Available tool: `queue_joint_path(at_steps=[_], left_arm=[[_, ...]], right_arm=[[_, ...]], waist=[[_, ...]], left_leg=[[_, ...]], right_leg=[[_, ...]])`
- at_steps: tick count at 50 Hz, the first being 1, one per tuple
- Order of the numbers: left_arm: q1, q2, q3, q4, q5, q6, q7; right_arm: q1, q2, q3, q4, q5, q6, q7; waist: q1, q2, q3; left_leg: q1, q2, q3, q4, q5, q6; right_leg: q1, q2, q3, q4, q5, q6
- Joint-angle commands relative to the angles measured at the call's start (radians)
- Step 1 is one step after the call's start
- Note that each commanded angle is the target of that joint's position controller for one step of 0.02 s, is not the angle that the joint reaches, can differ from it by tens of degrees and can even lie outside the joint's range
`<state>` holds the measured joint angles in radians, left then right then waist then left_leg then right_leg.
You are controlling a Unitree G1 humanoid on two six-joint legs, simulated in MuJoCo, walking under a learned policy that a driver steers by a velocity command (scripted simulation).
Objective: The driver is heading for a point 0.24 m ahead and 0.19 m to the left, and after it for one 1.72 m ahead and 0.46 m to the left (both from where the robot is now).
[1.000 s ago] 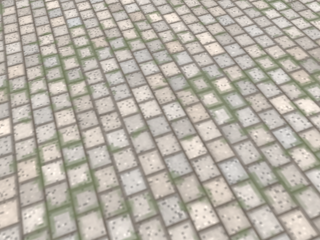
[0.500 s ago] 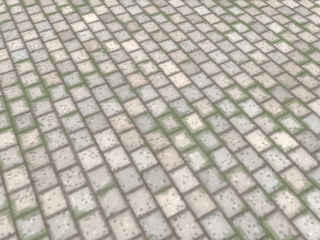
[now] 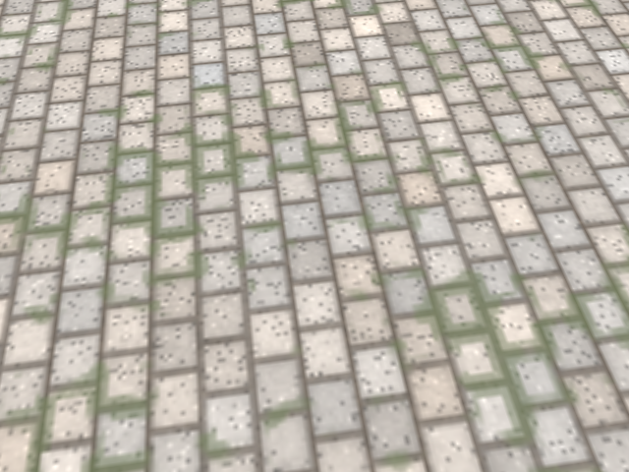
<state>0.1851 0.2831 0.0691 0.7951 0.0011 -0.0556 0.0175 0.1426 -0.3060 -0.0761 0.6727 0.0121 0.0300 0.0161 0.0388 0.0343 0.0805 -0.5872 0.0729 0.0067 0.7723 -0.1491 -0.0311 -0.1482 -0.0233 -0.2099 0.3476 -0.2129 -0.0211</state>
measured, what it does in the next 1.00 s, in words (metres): steps on the spot, turning left: left foot, then right foot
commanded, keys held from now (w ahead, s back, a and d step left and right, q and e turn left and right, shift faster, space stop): q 0.74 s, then no key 0.26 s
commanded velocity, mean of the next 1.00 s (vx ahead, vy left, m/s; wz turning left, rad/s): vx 0.03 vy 0.00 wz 0.52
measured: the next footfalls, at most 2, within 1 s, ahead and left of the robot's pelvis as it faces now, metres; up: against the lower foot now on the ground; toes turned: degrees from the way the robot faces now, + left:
left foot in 0.10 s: +0.15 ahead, +0.12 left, +0.00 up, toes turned +7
right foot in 0.54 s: +0.17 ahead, -0.10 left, +0.00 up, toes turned +23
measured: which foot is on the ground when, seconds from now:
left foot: up 0.00-0.08, down 0.10-0.54, up 0.56-0.92, down 0.94-1.00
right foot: down 0.00-0.12, up 0.14-0.52, down 0.54-0.94, up 0.96-1.00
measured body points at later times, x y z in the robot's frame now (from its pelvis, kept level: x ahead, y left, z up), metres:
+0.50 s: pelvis +0.08 +0.01 -0.01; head +0.11 +0.02 +0.44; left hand +0.15 +0.32 -0.11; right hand +0.32 -0.22 -0.09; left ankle +0.12 +0.12 -0.74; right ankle +0.13 -0.13 -0.73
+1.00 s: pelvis +0.07 +0.02 -0.01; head +0.08 +0.05 +0.44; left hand +0.02 +0.33 -0.13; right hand +0.36 -0.11 -0.09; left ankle +0.01 +0.11 -0.74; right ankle +0.13 -0.12 -0.72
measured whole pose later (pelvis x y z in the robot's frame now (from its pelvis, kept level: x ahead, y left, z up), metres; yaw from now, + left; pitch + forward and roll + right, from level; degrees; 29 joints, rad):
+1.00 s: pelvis +0.07 +0.02 -0.01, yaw +31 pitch +1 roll +0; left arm 0.17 0.31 0.06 0.77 0.01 0.01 0.01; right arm 0.15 -0.27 -0.05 0.60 -0.01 0.05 0.00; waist 0.03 -0.04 0.05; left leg -0.26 -0.02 -0.01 0.51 -0.27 0.03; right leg -0.33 -0.09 -0.04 0.72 -0.49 0.07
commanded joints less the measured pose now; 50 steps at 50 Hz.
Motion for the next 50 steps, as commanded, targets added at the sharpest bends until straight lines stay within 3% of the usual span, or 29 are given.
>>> queue_joint_path(at_steps=[1, 3, 5, 6, 7, 8, 9, 10, 11, 13, 17, 23, 26, 27, 28, 29, 30, 31, 33, 36, 38, 40, 43, 45, 46, 47, 48, 49, 50], left_arm=[[-0.062, 0.184, 0.048, -0.065, -0.021, 0.002, 0.002], [-0.072, 0.195, 0.054, -0.063, -0.035, 0.013, -0.001], [-0.041, 0.164, 0.049, -0.048, -0.038, 0.021, -0.002], [-0.007, 0.131, 0.037, -0.063, -0.003, 0.019, -0.005], [0.017, 0.084, 0.014, -0.104, 0.033, 0.021, -0.007], [-0.044, 0.136, 0.027, -0.088, 0.014, 0.028, -0.012], [-0.081, 0.143, 0.029, -0.103, -0.012, 0.033, -0.011], [-0.08, 0.133, 0.03, -0.091, -0.005, 0.038, 0.0], [-0.087, 0.146, 0.035, -0.091, 0.008, 0.043, 0.012], [-0.063, 0.136, 0.035, -0.086, 0.009, 0.05, 0.014], [-0.072, 0.094, 0.018, -0.086, 0.004, 0.049, 0.014], [-0.08, 0.11, 0.024, -0.1, -0.007, 0.037, -0.007], [0.001, 0.115, 0.035, -0.08, -0.005, 0.025, -0.019], [0.034, 0.177, 0.052, -0.08, 0.011, 0.027, -0.015], [0.01, 0.274, 0.072, -0.077, 0.032, 0.039, -0.008], [-0.025, 0.226, 0.062, -0.107, 0.054, 0.034, -0.008], [-0.085, 0.171, 0.045, -0.132, 0.047, 0.031, 0.001], [-0.132, 0.14, 0.037, -0.141, 0.03, 0.032, 0.007], [-0.131, 0.116, 0.026, -0.145, 0.005, 0.035, 0.017], [-0.058, 0.136, 0.032, -0.135, 0.015, 0.053, 0.026], [-0.027, 0.163, 0.042, -0.127, 0.014, 0.06, 0.025], [-0.035, 0.192, 0.051, -0.126, 0.006, 0.064, 0.014], [-0.039, 0.208, 0.054, -0.116, -0.014, 0.063, -0.003], [-0.062, 0.194, 0.045, -0.107, -0.033, 0.063, -0.006], [-0.013, 0.161, 0.033, -0.081, -0.034, 0.057, -0.009], [0.024, 0.097, 0.01, -0.081, 0.005, 0.048, -0.016], [0.015, 0.049, -0.012, -0.108, 0.037, 0.038, -0.022], [-0.061, 0.122, 0.008, -0.116, 0.017, 0.044, -0.009], [-0.07, 0.15, 0.02, -0.11, -0.002, 0.05, -0.006]], right_arm=[[0.012, -0.067, -0.023, -0.087, -0.003, 0.006, 0.019], [0.011, -0.081, -0.034, -0.107, -0.003, 0.014, 0.025], [0.112, -0.128, -0.061, -0.088, -0.009, 0.01, 0.012], [0.183, -0.249, -0.095, -0.091, -0.013, 0.008, -0.014], [0.155, -0.313, -0.095, -0.124, -0.036, -0.002, -0.019], [0.153, -0.23, -0.072, -0.129, -0.026, -0.017, -0.004], [0.109, -0.206, -0.062, -0.128, -0.019, -0.03, -0.001], [0.067, -0.18, -0.057, -0.123, -0.003, -0.032, -0.006], [0.023, -0.16, -0.049, -0.13, 0.005, -0.025, -0.014], [-0.016, -0.159, -0.046, -0.147, -0.014, -0.016, -0.027], [0.004, -0.175, -0.057, -0.144, -0.009, -0.01, -0.046], [-0.001, -0.174, -0.058, -0.153, -0.007, 0.007, -0.039], [-0.022, -0.161, -0.053, -0.159, 0.012, 0.018, -0.043], [0.005, -0.123, -0.042, -0.161, 0.01, 0.018, -0.045], [0.023, -0.092, -0.036, -0.19, 0.013, 0.012, -0.043], [0.024, -0.172, -0.061, -0.179, -0.005, -0.001, -0.043], [0.047, -0.212, -0.079, -0.153, 0.0, 0.001, -0.038], [0.077, -0.198, -0.081, -0.126, 0.003, 0.011, -0.039], [0.09, -0.143, -0.068, -0.112, 0.002, 0.028, -0.038], [0.002, -0.099, -0.047, -0.152, 0.016, 0.027, -0.031], [-0.034, -0.078, -0.034, -0.172, 0.009, 0.025, -0.025], [-0.037, -0.06, -0.021, -0.18, 0.0, 0.023, -0.019], [-0.005, -0.082, -0.027, -0.166, 0.003, 0.026, -0.016], [0.065, -0.073, -0.028, -0.131, 0.001, 0.026, -0.013], [0.078, -0.091, -0.03, -0.126, -0.001, 0.025, -0.016], [0.098, -0.148, -0.039, -0.133, -0.005, 0.024, -0.027], [0.043, -0.191, -0.035, -0.156, -0.028, 0.02, -0.033], [0.059, -0.132, -0.023, -0.146, -0.048, 0.002, -0.025], [0.034, -0.108, -0.012, -0.126, -0.05, -0.014, -0.021]], waist=[[-0.028, -0.126, -0.123], [-0.041, -0.13, -0.118], [-0.09, -0.063, -0.169], [-0.1, 0.146, -0.231], [-0.051, 0.301, -0.322], [-0.112, 0.125, -0.377], [-0.091, 0.088, -0.298], [-0.065, 0.025, -0.243], [-0.048, 0.032, -0.206], [-0.017, 0.079, -0.206], [-0.033, 0.082, -0.228], [-0.055, 0.133, -0.203], [-0.008, 0.123, -0.194], [-0.015, 0.028, -0.204], [-0.068, -0.276, -0.149], [-0.042, -0.292, -0.139], [-0.066, -0.208, -0.132], [-0.087, -0.172, -0.116], [-0.071, -0.164, -0.096], [-0.013, -0.193, -0.096], [0.014, -0.207, -0.126], [0.014, -0.219, -0.147], [0.004, -0.234, -0.154], [-0.043, -0.213, -0.154], [-0.046, -0.168, -0.16], [-0.023, 0.01, -0.225], [0.003, 0.24, -0.216], [-0.074, 0.166, -0.229], [-0.059, 0.139, -0.189]], left_leg=[[0.121, 0.0, 0.015, -0.072, -0.009, 0.029], [0.146, -0.019, 0.038, -0.139, -0.052, 0.058], [0.347, -0.08, 0.054, -0.3, 0.126, 0.115], [0.553, 0.089, -0.196, -0.328, 0.613, 0.197], [0.714, 0.309, -0.571, -0.343, 0.703, 0.437], [0.678, 0.291, -0.547, -0.385, 0.564, 0.433], [0.607, 0.25, -0.45, -0.398, 0.468, 0.383], [0.545, 0.195, -0.392, -0.41, 0.341, 0.324], [0.475, 0.165, -0.359, -0.425, 0.268, 0.291], [0.376, 0.119, -0.325, -0.445, 0.256, 0.28], [0.371, 0.094, -0.334, -0.434, 0.185, 0.275], [0.348, 0.081, -0.463, -0.426, 0.001, 0.251], [0.299, 0.028, -0.47, -0.36, -0.015, 0.189], [0.2, -0.033, -0.405, -0.247, -0.145, 0.133], [-0.014, -0.206, -0.179, -0.047, -0.383, 0.068], [-0.041, -0.171, -0.156, 0.212, -0.462, 0.021], [-0.022, -0.146, -0.175, 0.333, -0.398, 0.009], [-0.019, -0.139, -0.155, 0.387, -0.344, -0.008], [-0.056, -0.126, -0.131, 0.462, -0.265, -0.042], [-0.083, -0.093, -0.062, 0.33, -0.224, -0.069], [-0.03, -0.067, -0.047, 0.212, -0.251, -0.074], [0.084, -0.062, -0.015, 0.092, -0.294, -0.061], [0.198, -0.083, 0.023, -0.08, -0.257, -0.033], [0.346, -0.102, 0.047, -0.339, -0.065, 0.013], [0.469, -0.088, 0.011, -0.451, 0.063, 0.043], [0.648, 0.071, -0.188, -0.435, 0.354, 0.084], [0.642, 0.267, -0.38, -0.389, 0.577, 0.248], [0.546, 0.285, -0.385, -0.41, 0.475, 0.344], [0.515, 0.235, -0.328, -0.425, 0.405, 0.323]], right_leg=[[0.05, -0.286, 0.085, -0.025, 0.493, -0.157], [0.071, -0.298, 0.085, 0.052, 0.486, -0.132], [0.023, -0.221, 0.027, 0.28, 0.487, -0.056], [-0.167, -0.128, -0.02, 0.556, 0.195, 0.03], [-0.462, 0.038, 0.082, 0.852, -0.505, 0.099], [-0.487, 0.018, 0.262, 0.937, -0.494, 0.088], [-0.514, 0.0, 0.272, 0.934, -0.417, 0.069], [-0.52, -0.023, 0.276, 0.875, -0.341, 0.065], [-0.5, -0.033, 0.28, 0.811, -0.281, 0.069], [-0.406, -0.007, 0.267, 0.759, -0.209, 0.081], [-0.345, 0.02, 0.281, 0.556, -0.162, 0.102], [-0.247, 0.053, 0.292, 0.339, -0.148, 0.081], [-0.085, 0.046, 0.27, 0.066, -0.003, 0.035], [0.02, -0.102, 0.385, -0.004, 0.014, -0.017], [0.046, -0.305, 0.623, -0.058, 0.133, -0.155], [-0.025, -0.405, 0.727, -0.083, 0.199, -0.258], [-0.05, -0.359, 0.633, -0.064, 0.222, -0.238], [-0.055, -0.29, 0.526, -0.043, 0.222, -0.188], [-0.019, -0.236, 0.416, -0.028, 0.257, -0.164], [0.075, -0.223, 0.338, -0.03, 0.298, -0.182], [0.117, -0.244, 0.325, -0.013, 0.339, -0.195], [0.086, -0.256, 0.301, -0.002, 0.388, -0.201], [0.07, -0.27, 0.302, 0.027, 0.416, -0.199], [0.025, -0.248, 0.277, 0.089, 0.392, -0.158], [-0.043, -0.222, 0.247, 0.126, 0.313, -0.096], [-0.173, -0.149, 0.172, 0.272, 0.063, 0.0], [-0.337, -0.054, 0.134, 0.403, -0.361, 0.085], [-0.326, -0.061, 0.212, 0.522, -0.433, 0.108], [-0.33, -0.064, 0.231, 0.59, -0.409, 0.11]])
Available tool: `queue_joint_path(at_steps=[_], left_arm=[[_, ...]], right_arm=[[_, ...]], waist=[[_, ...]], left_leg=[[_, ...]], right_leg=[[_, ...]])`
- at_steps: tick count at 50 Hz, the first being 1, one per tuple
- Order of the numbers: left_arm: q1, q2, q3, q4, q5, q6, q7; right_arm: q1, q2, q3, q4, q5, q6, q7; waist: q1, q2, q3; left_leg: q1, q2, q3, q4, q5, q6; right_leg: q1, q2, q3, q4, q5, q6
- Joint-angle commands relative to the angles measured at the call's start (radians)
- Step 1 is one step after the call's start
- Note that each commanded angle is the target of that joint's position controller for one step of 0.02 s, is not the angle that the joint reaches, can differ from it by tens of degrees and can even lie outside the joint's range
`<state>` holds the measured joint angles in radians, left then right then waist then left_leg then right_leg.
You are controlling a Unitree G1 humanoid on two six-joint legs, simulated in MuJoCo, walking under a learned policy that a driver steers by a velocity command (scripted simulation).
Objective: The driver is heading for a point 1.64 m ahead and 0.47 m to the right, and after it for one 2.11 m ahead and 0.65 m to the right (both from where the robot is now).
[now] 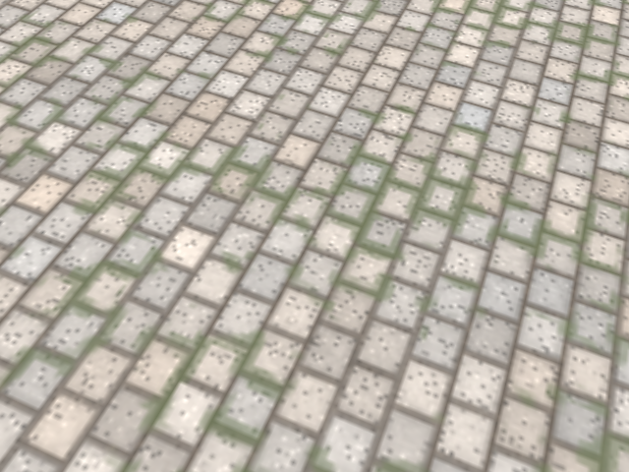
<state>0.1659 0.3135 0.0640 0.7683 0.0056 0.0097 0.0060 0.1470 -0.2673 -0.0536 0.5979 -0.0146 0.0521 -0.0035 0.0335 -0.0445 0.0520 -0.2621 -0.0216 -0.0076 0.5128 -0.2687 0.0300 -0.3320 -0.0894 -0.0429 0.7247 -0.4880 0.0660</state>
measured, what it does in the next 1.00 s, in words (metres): steps on the spot: right foot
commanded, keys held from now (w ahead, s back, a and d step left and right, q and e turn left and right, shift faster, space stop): no key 1.00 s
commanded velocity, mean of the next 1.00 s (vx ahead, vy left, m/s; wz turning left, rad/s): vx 0.00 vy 0.00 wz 0.05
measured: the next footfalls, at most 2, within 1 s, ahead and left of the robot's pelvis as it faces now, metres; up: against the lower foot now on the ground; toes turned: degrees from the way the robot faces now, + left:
right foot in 0.24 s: +0.03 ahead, -0.14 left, +0.00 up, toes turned +0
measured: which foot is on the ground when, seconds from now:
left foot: down 0.00-1.00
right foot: up 0.00-0.22, down 0.24-1.00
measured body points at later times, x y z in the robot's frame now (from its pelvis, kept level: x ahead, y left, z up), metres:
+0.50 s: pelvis +0.00 +0.00 +0.00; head +0.00 -0.01 +0.45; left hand +0.09 +0.26 -0.12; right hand +0.12 -0.26 -0.12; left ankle +0.00 +0.11 -0.73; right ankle -0.01 -0.14 -0.73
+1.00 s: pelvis +0.00 -0.01 +0.00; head +0.01 -0.01 +0.45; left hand +0.06 +0.25 -0.14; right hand +0.07 -0.27 -0.14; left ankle +0.00 +0.11 -0.73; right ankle -0.01 -0.14 -0.73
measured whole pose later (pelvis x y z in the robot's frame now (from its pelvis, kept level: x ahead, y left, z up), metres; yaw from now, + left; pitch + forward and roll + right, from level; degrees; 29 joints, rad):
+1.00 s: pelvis +0.00 -0.01 +0.00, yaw +1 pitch -2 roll +0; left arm 0.21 0.24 0.02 1.00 0.01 -0.01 0.03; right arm 0.17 -0.23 -0.04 1.05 0.00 0.02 -0.04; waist 0.00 0.00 0.04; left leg -0.19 -0.01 -0.03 0.48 -0.26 0.00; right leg -0.16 -0.02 -0.01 0.47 -0.28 0.01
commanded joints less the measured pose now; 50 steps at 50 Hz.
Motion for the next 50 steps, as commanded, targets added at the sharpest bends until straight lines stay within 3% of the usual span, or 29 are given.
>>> queue_joint_path(at_steps=[1, 3, 6, 9, 11, 12, 13, 14, 15, 16, 19, 29, 50], left_arm=[[-0.036, 0.113, 0.029, -0.066, -0.008, -0.008, 0.01], [-0.004, 0.114, 0.034, -0.043, 0.001, 0.006, 0.018], [0.021, 0.06, 0.016, -0.026, -0.006, 0.005, 0.015], [-0.004, 0.054, 0.006, -0.031, -0.008, 0.003, 0.013], [0.036, 0.045, 0.001, -0.012, -0.003, -0.001, 0.01], [0.043, 0.061, -0.001, -0.008, 0.012, -0.004, 0.008], [0.046, 0.108, 0.005, -0.016, 0.019, -0.006, 0.012], [0.022, 0.166, 0.02, 0.005, 0.006, -0.007, 0.011], [0.004, 0.109, 0.011, -0.004, 0.001, -0.012, 0.005], [0.001, 0.081, 0.001, 0.003, 0.01, -0.018, 0.003], [0.008, 0.062, -0.008, 0.023, 0.012, -0.036, 0.007], [0.03, 0.055, -0.017, 0.081, 0.005, -0.033, 0.023], [0.067, 0.035, -0.03, 0.206, 0.0, -0.026, 0.03]], right_arm=[[-0.004, -0.149, -0.035, -0.039, -0.014, -0.045, -0.003], [-0.049, -0.143, -0.028, -0.027, 0.001, -0.053, -0.007], [-0.074, -0.108, -0.018, -0.007, 0.0, -0.05, -0.009], [-0.059, -0.107, -0.015, 0.024, 0.0, -0.044, -0.006], [-0.078, -0.09, -0.006, 0.043, 0.01, -0.043, -0.004], [-0.048, -0.077, -0.001, 0.063, 0.011, -0.048, -0.002], [-0.017, -0.07, 0.002, 0.078, -0.003, -0.055, 0.001], [0.02, -0.072, -0.004, 0.082, -0.007, -0.057, 0.003], [-0.032, -0.096, -0.004, 0.091, -0.011, -0.054, -0.001], [-0.057, -0.1, -0.009, 0.092, -0.005, -0.05, -0.005], [-0.046, -0.082, -0.009, 0.116, 0.0, -0.036, -0.017], [0.001, -0.078, -0.014, 0.236, 0.008, -0.045, -0.024], [0.028, -0.075, -0.002, 0.429, 0.014, -0.045, -0.038]], waist=[[-0.04, 0.21, -0.14], [-0.023, 0.201, -0.109], [-0.015, 0.185, -0.121], [-0.038, 0.187, -0.12], [-0.003, 0.166, -0.111], [-0.002, 0.13, -0.107], [-0.027, 0.067, -0.103], [-0.086, -0.062, -0.083], [-0.04, -0.042, -0.064], [-0.035, -0.034, -0.047], [-0.032, -0.022, -0.043], [-0.023, 0.051, -0.042], [-0.031, 0.044, -0.025]], left_leg=[[0.176, 0.282, -0.267, -0.17, 0.456, 0.219], [0.126, 0.251, -0.218, -0.164, 0.517, 0.194], [0.102, 0.206, -0.158, -0.152, 0.501, 0.181], [0.112, 0.219, -0.2, -0.145, 0.419, 0.194], [0.072, 0.196, -0.2, -0.136, 0.295, 0.159], [0.035, 0.171, -0.195, -0.138, 0.204, 0.113], [0.001, 0.124, -0.166, -0.111, 0.097, 0.063], [0.021, 0.062, -0.101, -0.134, 0.024, 0.027], [0.07, 0.044, -0.081, -0.104, 0.012, 0.0], [0.078, 0.042, -0.076, -0.089, 0.019, -0.001], [0.073, 0.051, -0.084, -0.087, 0.084, 0.01], [0.074, 0.05, -0.075, -0.094, 0.149, -0.008], [0.093, 0.045, -0.053, -0.105, 0.184, -0.013]], right_leg=[[-0.159, 0.002, 0.072, 0.224, -0.093, 0.023], [-0.13, 0.007, 0.081, 0.242, -0.007, 0.036], [-0.037, 0.017, 0.06, 0.112, 0.061, 0.038], [0.025, 0.026, 0.05, -0.052, 0.092, 0.028], [0.135, 0.038, 0.036, -0.267, 0.268, 0.006], [0.209, 0.023, 0.064, -0.34, 0.417, -0.012], [0.255, -0.04, 0.132, -0.341, 0.567, -0.037], [0.176, -0.04, 0.114, -0.291, 0.45, -0.081], [0.104, -0.021, 0.112, -0.319, 0.314, -0.097], [0.078, -0.015, 0.112, -0.337, 0.261, -0.086], [0.088, 0.003, 0.095, -0.333, 0.287, -0.058], [0.125, 0.025, 0.077, -0.32, 0.314, -0.063], [0.129, 0.052, 0.055, -0.336, 0.343, -0.065]])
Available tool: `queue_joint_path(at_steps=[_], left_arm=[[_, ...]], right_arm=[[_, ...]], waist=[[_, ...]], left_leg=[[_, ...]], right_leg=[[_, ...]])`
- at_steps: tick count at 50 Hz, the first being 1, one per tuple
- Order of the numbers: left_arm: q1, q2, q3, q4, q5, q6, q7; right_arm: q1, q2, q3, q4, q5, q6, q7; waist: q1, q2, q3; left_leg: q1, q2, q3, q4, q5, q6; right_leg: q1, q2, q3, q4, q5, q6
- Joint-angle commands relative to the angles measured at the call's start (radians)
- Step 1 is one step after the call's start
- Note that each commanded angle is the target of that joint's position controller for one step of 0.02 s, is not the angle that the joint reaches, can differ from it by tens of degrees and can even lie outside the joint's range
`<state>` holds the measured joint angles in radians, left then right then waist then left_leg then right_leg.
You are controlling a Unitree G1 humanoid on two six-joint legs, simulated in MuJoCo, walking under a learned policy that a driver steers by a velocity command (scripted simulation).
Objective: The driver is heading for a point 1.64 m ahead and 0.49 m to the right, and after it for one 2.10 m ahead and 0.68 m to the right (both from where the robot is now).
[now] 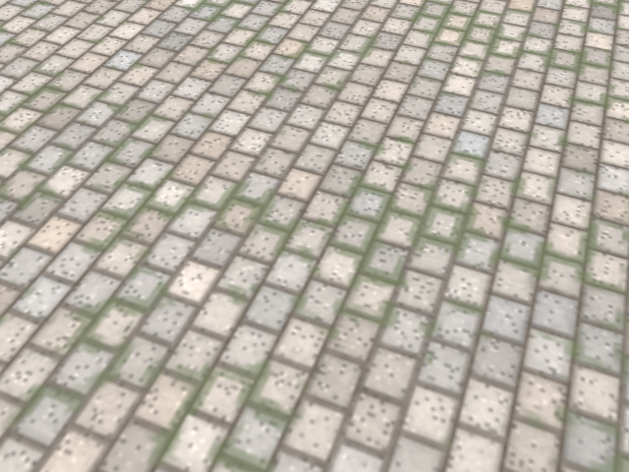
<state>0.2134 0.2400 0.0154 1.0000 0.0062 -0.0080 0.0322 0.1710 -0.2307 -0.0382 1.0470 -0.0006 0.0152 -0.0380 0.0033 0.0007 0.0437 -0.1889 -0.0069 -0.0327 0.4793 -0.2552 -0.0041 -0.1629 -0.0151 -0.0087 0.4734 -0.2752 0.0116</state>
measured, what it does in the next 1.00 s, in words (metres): walks ahead: right foot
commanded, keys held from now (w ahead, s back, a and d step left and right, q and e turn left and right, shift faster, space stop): no key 0.30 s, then w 0.70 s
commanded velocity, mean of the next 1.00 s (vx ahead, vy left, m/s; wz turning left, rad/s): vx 0.24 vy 0.00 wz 0.00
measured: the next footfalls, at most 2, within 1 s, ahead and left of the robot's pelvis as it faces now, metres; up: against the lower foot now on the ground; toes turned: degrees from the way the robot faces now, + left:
right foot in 0.98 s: +0.42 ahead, -0.12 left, +0.00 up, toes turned -3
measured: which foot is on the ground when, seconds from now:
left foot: down 0.00-0.98, up 1.00-1.00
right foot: down 0.00-0.58, up 0.60-0.96, down 0.98-1.00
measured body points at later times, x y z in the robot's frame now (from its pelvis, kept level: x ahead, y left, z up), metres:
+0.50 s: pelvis +0.02 +0.00 -0.01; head +0.02 +0.01 +0.44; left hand +0.02 +0.26 -0.16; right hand +0.05 -0.25 -0.16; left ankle +0.00 +0.12 -0.73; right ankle -0.01 -0.12 -0.74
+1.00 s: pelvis +0.25 -0.02 -0.03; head +0.28 -0.02 +0.42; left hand +0.49 +0.20 -0.11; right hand +0.13 -0.27 -0.16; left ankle +0.02 +0.12 -0.73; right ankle +0.39 -0.12 -0.74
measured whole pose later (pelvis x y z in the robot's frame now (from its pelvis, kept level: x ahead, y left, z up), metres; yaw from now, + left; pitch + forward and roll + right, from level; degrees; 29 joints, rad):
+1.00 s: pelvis +0.25 -0.02 -0.03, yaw +0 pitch +2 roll +0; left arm -0.06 0.24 0.03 0.80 -0.03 -0.10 -0.04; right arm 0.51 -0.23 -0.03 1.11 0.00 -0.06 -0.02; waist -0.06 0.00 0.04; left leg 0.16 0.03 0.01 0.39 -0.50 -0.01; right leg -0.53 0.01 -0.06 0.57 -0.07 -0.09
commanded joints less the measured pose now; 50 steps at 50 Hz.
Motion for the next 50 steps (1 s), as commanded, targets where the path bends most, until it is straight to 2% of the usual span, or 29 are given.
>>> queue_joint_path(at_steps=[1, 15, 16, 18, 19, 20, 22, 24, 25, 26, 27, 28, 29, 30, 31, 32, 33, 34, 35, 36, 38, 40, 42, 45, 46, 47, 48, 49, 50], left_arm=[[0.023, 0.108, 0.018, -0.021, -0.001, -0.008, 0.005], [0.069, 0.088, 0.009, 0.027, -0.002, -0.007, 0.008], [0.089, 0.08, 0.007, 0.039, -0.003, -0.005, 0.01], [0.088, 0.106, 0.017, 0.035, -0.015, -0.001, 0.016], [0.086, 0.113, 0.02, 0.027, -0.017, -0.004, 0.018], [0.096, 0.117, 0.022, 0.022, -0.021, -0.012, 0.017], [0.155, 0.134, 0.033, 0.032, -0.03, -0.035, 0.01], [0.193, 0.177, 0.05, 0.04, -0.036, -0.048, 0.002], [0.173, 0.175, 0.051, 0.028, -0.036, -0.051, -0.001], [0.133, 0.169, 0.049, 0.009, -0.036, -0.052, -0.004], [0.069, 0.169, 0.048, -0.015, -0.04, -0.051, -0.009], [0.006, 0.148, 0.042, -0.045, -0.042, -0.052, -0.012], [-0.048, 0.082, 0.026, -0.08, -0.039, -0.065, -0.016], [-0.055, 0.061, 0.02, -0.12, -0.034, -0.088, -0.013], [-0.058, 0.097, 0.03, -0.119, -0.046, -0.104, -0.016], [-0.025, 0.09, 0.029, -0.106, -0.058, -0.114, -0.028], [-0.017, 0.086, 0.03, -0.099, -0.056, -0.12, -0.036], [-0.047, 0.097, 0.037, -0.107, -0.046, -0.124, -0.041], [-0.071, 0.098, 0.043, -0.116, -0.038, -0.124, -0.048], [-0.077, 0.08, 0.04, -0.121, -0.036, -0.119, -0.056], [-0.129, 0.042, 0.027, -0.147, -0.031, -0.106, -0.067], [-0.244, 0.01, 0.008, -0.196, -0.028, -0.101, -0.068], [-0.301, 0.027, 0.007, -0.224, -0.033, -0.096, -0.069], [-0.323, 0.077, 0.018, -0.248, -0.04, -0.093, -0.074], [-0.296, 0.098, 0.028, -0.247, -0.038, -0.095, -0.076], [-0.236, 0.122, 0.042, -0.234, -0.037, -0.096, -0.075], [-0.106, 0.152, 0.062, -0.197, -0.039, -0.093, -0.071], [0.055, 0.187, 0.084, -0.146, -0.044, -0.086, -0.064], [0.214, 0.263, 0.103, -0.113, -0.032, -0.077, -0.053]], right_arm=[[0.005, -0.11, -0.017, -0.015, 0.0, -0.008, -0.004], [0.026, -0.095, -0.005, 0.041, 0.001, -0.007, -0.005], [0.044, -0.086, -0.002, 0.052, 0.002, -0.007, -0.006], [0.055, -0.102, -0.009, 0.052, 0.014, -0.006, -0.009], [0.048, -0.103, -0.01, 0.043, 0.013, -0.013, -0.009], [0.04, -0.095, -0.008, 0.033, 0.014, -0.025, -0.006], [0.026, -0.066, -0.003, 0.018, 0.017, -0.059, 0.007], [0.014, -0.03, 0.004, 0.001, 0.024, -0.086, 0.024], [0.014, -0.034, 0.004, -0.003, 0.026, -0.095, 0.031], [0.042, -0.032, 0.003, 0.004, 0.03, -0.101, 0.035], [0.118, -0.024, 0.003, 0.03, 0.035, -0.105, 0.035], [0.215, -0.053, -0.008, 0.07, 0.031, -0.106, 0.033], [0.349, -0.141, -0.035, 0.111, 0.029, -0.11, 0.031], [0.458, -0.255, -0.062, 0.123, 0.029, -0.118, 0.042], [0.414, -0.174, -0.036, 0.106, 0.008, -0.132, 0.044], [0.366, -0.123, -0.023, 0.083, 0.005, -0.142, 0.046], [0.329, -0.113, -0.017, 0.067, 0.007, -0.144, 0.05], [0.313, -0.095, -0.008, 0.06, 0.01, -0.138, 0.054], [0.318, -0.064, 0.003, 0.059, 0.008, -0.128, 0.052], [0.33, -0.048, 0.01, 0.057, 0.005, -0.118, 0.047], [0.315, -0.067, 0.012, 0.039, 0.002, -0.104, 0.03], [0.289, -0.106, 0.009, 0.016, -0.002, -0.101, 0.015], [0.328, -0.148, -0.002, 0.02, 0.005, -0.105, 0.01], [0.342, -0.155, -0.013, 0.028, 0.024, -0.107, 0.01], [0.332, -0.161, -0.017, 0.025, 0.021, -0.103, 0.011], [0.319, -0.173, -0.023, 0.02, 0.014, -0.096, 0.011], [0.305, -0.174, -0.025, 0.013, 0.005, -0.085, 0.012], [0.295, -0.163, -0.02, 0.0, -0.002, -0.077, 0.014], [0.319, -0.11, -0.001, -0.028, -0.024, -0.077, 0.018]], waist=[[-0.001, -0.001, -0.016], [-0.003, 0.001, -0.005], [-0.003, 0.0, -0.028], [-0.005, -0.014, 0.021], [-0.002, -0.02, 0.069], [0.002, -0.03, 0.102], [0.023, -0.079, 0.107], [0.022, -0.173, 0.089], [0.01, -0.17, 0.101], [-0.018, -0.16, 0.109], [-0.066, -0.159, 0.115], [-0.105, -0.104, 0.107], [-0.144, 0.101, 0.077], [-0.166, 0.316, 0.024], [-0.128, 0.182, 0.036], [-0.092, 0.116, 0.053], [-0.069, 0.079, 0.047], [-0.062, 0.057, 0.062], [-0.058, 0.063, 0.057], [-0.055, 0.08, 0.049], [-0.051, 0.078, 0.063], [-0.064, 0.075, 0.098], [-0.072, 0.104, 0.104], [-0.044, 0.105, 0.113], [-0.018, 0.108, 0.083], [0.021, 0.124, 0.026], [0.088, 0.134, -0.06], [0.162, 0.124, -0.156], [0.187, -0.035, -0.29]], left_leg=[[0.019, 0.029, -0.027, -0.073, 0.169, 0.021], [0.005, 0.024, -0.015, -0.078, 0.152, 0.018], [0.012, 0.012, -0.002, -0.078, 0.05, 0.02], [-0.063, -0.017, 0.02, -0.043, -0.301, 0.045], [-0.122, -0.013, 0.01, -0.034, -0.402, 0.059], [-0.165, -0.004, -0.001, -0.021, -0.422, 0.07], [-0.234, -0.001, 0.012, 0.064, -0.33, 0.068], [-0.26, -0.013, 0.071, 0.206, -0.188, 0.063], [-0.226, 0.003, 0.06, 0.219, -0.176, 0.078], [-0.159, 0.003, 0.066, 0.163, -0.19, 0.096], [-0.025, -0.003, 0.071, 0.035, -0.176, 0.111], [0.129, 0.011, 0.024, -0.051, -0.109, 0.113], [0.266, 0.145, -0.231, -0.161, -0.206, 0.168], [0.394, 0.352, -0.599, -0.284, -0.17, 0.288], [0.403, 0.391, -0.65, -0.276, -0.093, 0.31], [0.409, 0.363, -0.548, -0.259, -0.014, 0.283], [0.414, 0.33, -0.448, -0.259, 0.046, 0.252], [0.407, 0.31, -0.363, -0.269, 0.163, 0.224], [0.379, 0.272, -0.277, -0.28, 0.255, 0.196], [0.351, 0.246, -0.221, -0.295, 0.299, 0.184], [0.254, 0.213, -0.139, -0.333, 0.334, 0.185], [0.109, 0.174, -0.07, -0.378, 0.301, 0.179], [0.071, 0.19, -0.061, -0.419, 0.282, 0.182], [0.18, 0.24, -0.047, -0.387, 0.37, 0.163], [0.226, 0.251, -0.035, -0.334, 0.51, 0.149], [0.264, 0.255, -0.02, -0.246, 0.7, 0.135], [0.261, 0.235, 0.007, -0.089, 0.858, 0.116], [0.17, 0.195, 0.031, 0.119, 0.857, 0.089], [-0.072, 0.12, 0.06, 0.458, 0.479, 0.066]], right_leg=[[-0.041, -0.021, 0.02, -0.085, 0.13, -0.01], [-0.05, -0.014, 0.017, -0.089, 0.117, -0.015], [-0.041, -0.003, 0.006, -0.091, 0.017, -0.018], [-0.097, 0.005, 0.018, -0.082, -0.317, -0.053], [-0.137, -0.013, 0.051, -0.095, -0.432, -0.075], [-0.154, -0.041, 0.095, -0.11, -0.482, -0.097], [-0.101, -0.124, 0.222, -0.156, -0.507, -0.151], [-0.057, -0.258, 0.417, -0.261, -0.548, -0.225], [-0.102, -0.283, 0.45, -0.283, -0.526, -0.238], [-0.151, -0.267, 0.416, -0.275, -0.494, -0.224], [-0.232, -0.221, 0.341, -0.232, -0.442, -0.191], [-0.323, -0.148, 0.239, -0.131, -0.32, -0.145], [-0.463, -0.016, 0.041, 0.163, -0.157, -0.07], [-0.617, 0.058, -0.029, 0.466, -0.209, -0.033], [-0.715, 0.022, 0.069, 0.666, -0.269, -0.047], [-0.762, -0.013, 0.1, 0.748, -0.201, -0.07], [-0.791, -0.046, 0.086, 0.761, -0.122, -0.084], [-0.811, -0.073, 0.07, 0.734, -0.06, -0.087], [-0.778, -0.093, 0.049, 0.694, -0.015, -0.083], [-0.743, -0.098, 0.027, 0.654, 0.015, -0.072], [-0.671, -0.091, -0.013, 0.524, 0.094, -0.039], [-0.535, -0.059, -0.049, 0.309, 0.2, -0.018], [-0.424, -0.026, -0.07, 0.189, 0.258, -0.019], [-0.398, -0.021, -0.038, 0.083, 0.282, -0.061], [-0.357, -0.007, -0.038, 0.069, 0.27, -0.079], [-0.276, 0.017, -0.05, 0.079, 0.247, -0.098], [-0.122, 0.047, -0.067, 0.094, 0.22, -0.122], [0.101, 0.042, -0.059, 0.094, 0.213, -0.15], [0.393, -0.171, 0.209, 0.099, 0.121, -0.21]])
Keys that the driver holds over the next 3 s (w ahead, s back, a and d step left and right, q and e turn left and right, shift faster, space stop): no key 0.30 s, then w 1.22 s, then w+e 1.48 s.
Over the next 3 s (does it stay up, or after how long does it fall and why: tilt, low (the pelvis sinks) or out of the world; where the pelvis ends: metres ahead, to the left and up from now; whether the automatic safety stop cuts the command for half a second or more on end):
stays up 1.31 -0.22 0.00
